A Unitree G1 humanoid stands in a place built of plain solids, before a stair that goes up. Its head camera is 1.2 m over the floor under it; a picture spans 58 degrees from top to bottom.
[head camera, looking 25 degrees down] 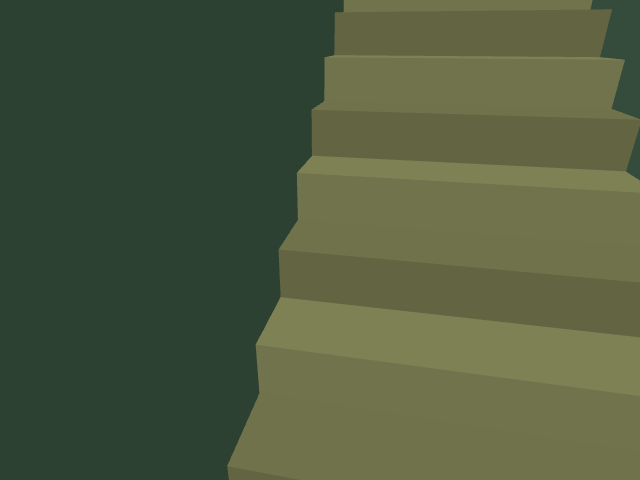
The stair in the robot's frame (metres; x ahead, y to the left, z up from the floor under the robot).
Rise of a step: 0.19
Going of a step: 0.26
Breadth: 1.20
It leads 11 degrees to the right of straight ahead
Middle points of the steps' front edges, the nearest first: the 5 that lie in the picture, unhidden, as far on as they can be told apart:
0.91 -0.40 0.38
1.17 -0.45 0.56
1.43 -0.50 0.75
1.69 -0.55 0.94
1.95 -0.61 1.13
